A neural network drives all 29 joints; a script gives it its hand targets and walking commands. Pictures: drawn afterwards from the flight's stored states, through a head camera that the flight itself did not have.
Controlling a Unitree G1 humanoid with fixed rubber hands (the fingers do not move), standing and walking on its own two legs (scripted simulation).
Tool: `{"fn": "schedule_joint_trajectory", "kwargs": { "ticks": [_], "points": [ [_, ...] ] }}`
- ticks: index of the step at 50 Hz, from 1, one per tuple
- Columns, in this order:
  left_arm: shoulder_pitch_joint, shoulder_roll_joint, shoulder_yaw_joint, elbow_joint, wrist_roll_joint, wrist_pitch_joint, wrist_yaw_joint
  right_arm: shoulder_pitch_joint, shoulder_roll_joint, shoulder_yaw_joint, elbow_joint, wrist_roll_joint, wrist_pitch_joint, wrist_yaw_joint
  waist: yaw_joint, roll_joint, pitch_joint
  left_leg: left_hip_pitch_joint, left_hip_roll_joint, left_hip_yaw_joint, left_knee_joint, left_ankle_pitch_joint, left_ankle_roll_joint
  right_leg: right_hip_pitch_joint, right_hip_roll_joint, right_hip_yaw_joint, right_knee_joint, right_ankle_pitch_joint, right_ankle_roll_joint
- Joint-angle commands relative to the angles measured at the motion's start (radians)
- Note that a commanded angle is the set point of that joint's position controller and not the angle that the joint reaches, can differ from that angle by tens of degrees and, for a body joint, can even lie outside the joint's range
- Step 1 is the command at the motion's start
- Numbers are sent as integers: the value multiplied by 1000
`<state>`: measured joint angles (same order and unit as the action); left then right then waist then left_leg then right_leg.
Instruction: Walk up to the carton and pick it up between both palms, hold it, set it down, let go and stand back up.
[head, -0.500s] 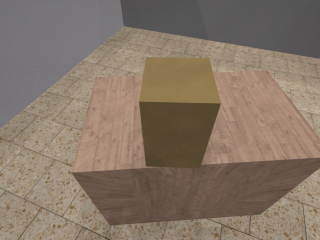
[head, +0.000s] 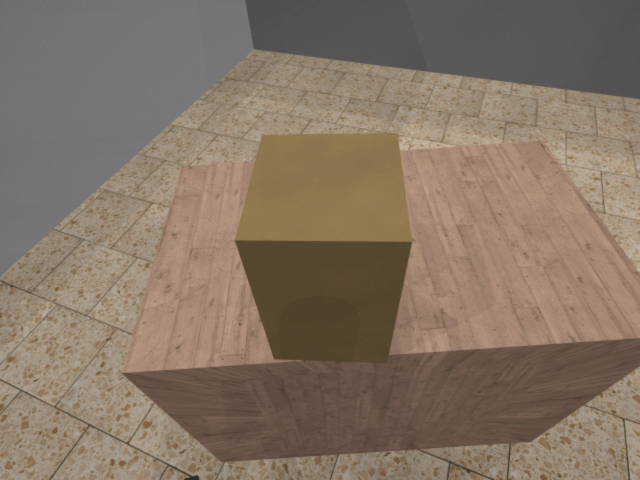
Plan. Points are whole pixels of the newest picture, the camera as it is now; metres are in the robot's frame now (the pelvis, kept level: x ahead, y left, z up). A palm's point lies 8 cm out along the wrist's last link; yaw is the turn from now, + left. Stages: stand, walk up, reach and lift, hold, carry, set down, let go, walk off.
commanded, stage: walk up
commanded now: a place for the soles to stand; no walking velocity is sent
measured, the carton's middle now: (329, 257) +0.40 +0.01 +0.03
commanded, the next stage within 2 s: reach and lift in 1.40 s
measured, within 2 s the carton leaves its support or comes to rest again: neither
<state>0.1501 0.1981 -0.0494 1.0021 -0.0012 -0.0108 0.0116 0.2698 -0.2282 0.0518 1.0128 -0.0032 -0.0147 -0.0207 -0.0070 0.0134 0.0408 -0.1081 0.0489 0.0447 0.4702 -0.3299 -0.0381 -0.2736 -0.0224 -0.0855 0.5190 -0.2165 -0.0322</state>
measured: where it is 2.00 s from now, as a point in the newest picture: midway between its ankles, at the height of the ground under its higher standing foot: outside the picture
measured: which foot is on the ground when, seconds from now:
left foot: down 0.00-1.00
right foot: down 0.00-1.00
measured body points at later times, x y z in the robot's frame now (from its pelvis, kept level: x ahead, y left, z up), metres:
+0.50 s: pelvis -0.01 +0.00 +0.00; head +0.00 -0.01 +0.45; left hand -0.01 +0.25 -0.15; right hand -0.02 -0.24 -0.16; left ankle -0.05 +0.14 -0.74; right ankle +0.04 -0.10 -0.74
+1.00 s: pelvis +0.02 +0.02 +0.00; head +0.02 +0.01 +0.45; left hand +0.03 +0.26 -0.15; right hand -0.02 -0.21 -0.16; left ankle -0.05 +0.14 -0.74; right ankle +0.04 -0.10 -0.74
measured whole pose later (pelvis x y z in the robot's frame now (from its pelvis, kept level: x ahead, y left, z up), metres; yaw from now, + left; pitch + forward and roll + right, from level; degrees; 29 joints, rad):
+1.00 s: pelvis +0.02 +0.02 +0.00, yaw -2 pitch -1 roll +0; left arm 0.28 0.19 -0.06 1.11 0.01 -0.02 0.03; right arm 0.33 -0.20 0.07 1.15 -0.01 -0.02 -0.02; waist 0.01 0.02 0.02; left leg -0.07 0.03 0.08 0.45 -0.35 -0.01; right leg -0.25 -0.03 -0.05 0.51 -0.23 0.00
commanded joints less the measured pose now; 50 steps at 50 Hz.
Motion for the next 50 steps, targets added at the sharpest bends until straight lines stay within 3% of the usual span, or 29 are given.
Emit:
{"fn": "schedule_joint_trajectory", "kwargs": {
  "ticks": [1, 10, 21, 23, 25, 50],
  "points": [
    [58, 153, 34, -9, 1, -8, 6, 92, -108, -21, 2, 1, -3, -5, 5, -19, -30, -68, 73, -69, -84, 164, 60, 105, -122, 154, -106, 276, -40],
    [79, 162, 31, 37, 0, -6, 5, 70, -120, -18, 37, 3, -4, -4, 9, -12, 8, -77, 79, -76, -121, 89, 66, 82, -109, 159, -163, 109, -22],
    [128, 161, 24, 81, 0, -4, 9, 87, -115, -9, 76, 3, -5, -6, 15, -13, 31, -98, 77, -80, -141, 57, 69, 74, -99, 156, -179, 36, -10],
    [168, 156, 25, 80, 14, -9, 8, 124, -117, -10, 103, -7, 1, -2, 14, -19, 33, -102, 55, -63, -139, -61, 71, 65, -108, 190, -212, -121, -12],
    [166, 159, 25, 78, 12, -8, 9, 132, -104, -6, 113, -8, 3, -1, 11, -30, 71, -112, 54, -65, -143, -65, 71, 30, -111, 200, -223, -153, -10],
    [186, 117, 5, 86, 15, -21, 23, 162, -94, -1, 127, -7, -4, -10, 14, -6, 30, -60, 71, -45, -110, 232, 62, 75, -90, 130, -66, 252, -24]
  ]
}}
